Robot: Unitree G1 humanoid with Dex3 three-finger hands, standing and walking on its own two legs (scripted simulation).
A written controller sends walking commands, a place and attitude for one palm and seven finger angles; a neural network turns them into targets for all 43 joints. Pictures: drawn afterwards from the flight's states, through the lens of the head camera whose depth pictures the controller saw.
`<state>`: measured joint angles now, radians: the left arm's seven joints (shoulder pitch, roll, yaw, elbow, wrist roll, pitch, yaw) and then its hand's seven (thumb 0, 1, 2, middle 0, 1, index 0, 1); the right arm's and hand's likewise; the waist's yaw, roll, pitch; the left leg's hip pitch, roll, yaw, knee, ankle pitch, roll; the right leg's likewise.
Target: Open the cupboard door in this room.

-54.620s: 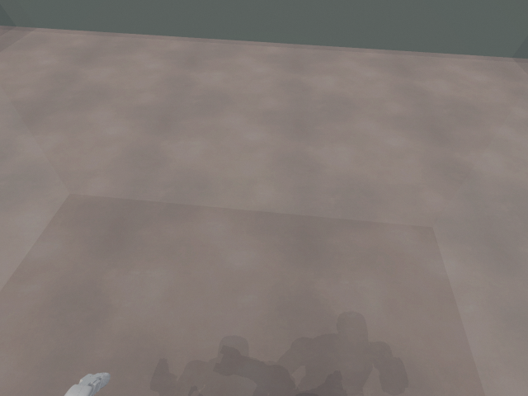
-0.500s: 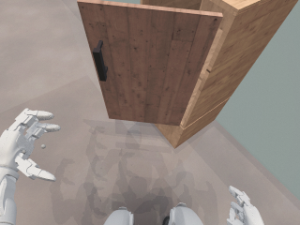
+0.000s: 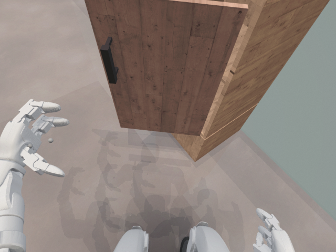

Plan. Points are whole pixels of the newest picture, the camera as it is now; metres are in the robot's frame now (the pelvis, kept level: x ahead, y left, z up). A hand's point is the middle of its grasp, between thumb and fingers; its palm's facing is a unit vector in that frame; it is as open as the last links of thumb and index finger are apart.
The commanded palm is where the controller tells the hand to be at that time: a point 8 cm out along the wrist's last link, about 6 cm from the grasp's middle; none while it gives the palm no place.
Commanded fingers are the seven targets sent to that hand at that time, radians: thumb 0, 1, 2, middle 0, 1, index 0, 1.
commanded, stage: move the hooked fingers beside the handle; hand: left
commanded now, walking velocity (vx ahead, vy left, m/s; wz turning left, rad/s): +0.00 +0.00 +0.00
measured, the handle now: (111, 61) +0.60 +0.20 +0.05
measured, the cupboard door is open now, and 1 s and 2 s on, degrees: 48 48 48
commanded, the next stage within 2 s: none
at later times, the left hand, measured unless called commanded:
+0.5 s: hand (67, 107) +0.42 +0.26 +0.06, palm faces -0.09 -1.00 -0.01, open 14.0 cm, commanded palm +0.41 +0.32 +0.06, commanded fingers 0.00 -0.50 0.30 -0.30 -1.20 -0.30 -1.20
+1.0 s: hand (78, 88) +0.49 +0.26 +0.05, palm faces -0.05 -1.00 +0.00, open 14.0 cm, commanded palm +0.48 +0.31 +0.05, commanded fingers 0.00 -0.50 0.30 -0.30 -1.20 -0.30 -1.20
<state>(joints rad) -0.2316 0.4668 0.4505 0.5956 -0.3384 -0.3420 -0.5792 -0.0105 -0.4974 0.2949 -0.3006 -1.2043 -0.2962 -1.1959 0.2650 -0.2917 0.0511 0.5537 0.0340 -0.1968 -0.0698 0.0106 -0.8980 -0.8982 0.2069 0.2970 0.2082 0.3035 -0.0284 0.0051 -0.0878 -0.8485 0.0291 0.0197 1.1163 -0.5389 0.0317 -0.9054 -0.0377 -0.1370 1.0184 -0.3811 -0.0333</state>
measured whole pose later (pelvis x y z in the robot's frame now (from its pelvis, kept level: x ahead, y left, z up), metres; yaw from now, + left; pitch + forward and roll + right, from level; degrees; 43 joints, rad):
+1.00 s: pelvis +0.01 +0.01 -0.01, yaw -2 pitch +23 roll -3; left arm -0.80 0.65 0.50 1.15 -0.15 -0.37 -0.50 -0.01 -0.50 0.29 -0.30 -1.20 -0.30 -1.20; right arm 0.35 -0.29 0.06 0.58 0.01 0.01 -0.03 0.01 -0.90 -0.90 0.21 0.30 0.21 0.30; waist -0.15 0.00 -0.10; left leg -0.99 0.04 0.04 1.15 -0.55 0.05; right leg -1.05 -0.02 -0.11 1.03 -0.37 -0.01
